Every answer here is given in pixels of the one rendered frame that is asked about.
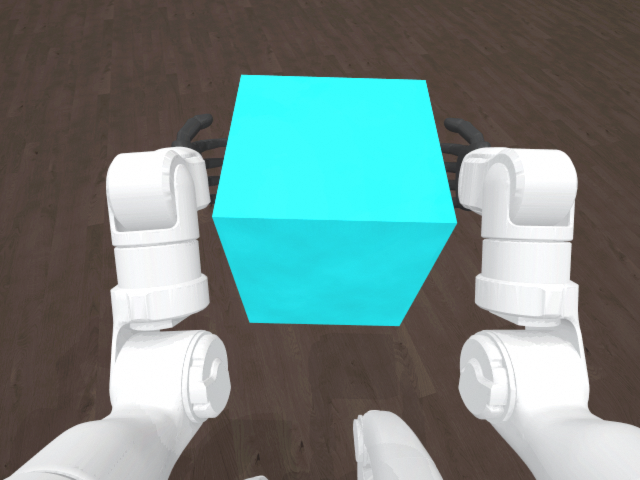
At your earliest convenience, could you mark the right robot forearm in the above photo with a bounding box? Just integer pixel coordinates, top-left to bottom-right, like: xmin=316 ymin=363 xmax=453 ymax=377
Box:
xmin=458 ymin=147 xmax=589 ymax=400

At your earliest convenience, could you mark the left robot hand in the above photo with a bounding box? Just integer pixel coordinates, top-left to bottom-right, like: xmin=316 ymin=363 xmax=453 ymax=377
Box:
xmin=171 ymin=114 xmax=228 ymax=205

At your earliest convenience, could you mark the robot left upper arm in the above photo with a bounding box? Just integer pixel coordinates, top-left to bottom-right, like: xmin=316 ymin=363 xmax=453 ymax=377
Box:
xmin=4 ymin=330 xmax=231 ymax=480

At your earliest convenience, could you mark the left robot forearm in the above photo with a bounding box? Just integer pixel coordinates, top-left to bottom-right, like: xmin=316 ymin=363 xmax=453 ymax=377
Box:
xmin=106 ymin=147 xmax=211 ymax=405

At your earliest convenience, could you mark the carton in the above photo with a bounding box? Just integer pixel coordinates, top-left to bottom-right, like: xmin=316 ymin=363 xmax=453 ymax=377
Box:
xmin=212 ymin=75 xmax=457 ymax=326

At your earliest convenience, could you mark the right robot shin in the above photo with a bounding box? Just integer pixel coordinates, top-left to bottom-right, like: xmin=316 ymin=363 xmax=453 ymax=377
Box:
xmin=357 ymin=410 xmax=379 ymax=480

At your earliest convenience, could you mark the right robot thigh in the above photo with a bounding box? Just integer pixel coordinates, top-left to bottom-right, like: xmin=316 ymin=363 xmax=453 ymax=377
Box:
xmin=353 ymin=411 xmax=443 ymax=480

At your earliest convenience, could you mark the right robot hand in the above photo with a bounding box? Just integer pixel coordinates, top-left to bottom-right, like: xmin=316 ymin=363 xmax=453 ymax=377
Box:
xmin=440 ymin=118 xmax=491 ymax=211

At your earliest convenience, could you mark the robot right upper arm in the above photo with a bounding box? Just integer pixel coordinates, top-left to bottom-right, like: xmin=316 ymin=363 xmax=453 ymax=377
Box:
xmin=458 ymin=330 xmax=640 ymax=480

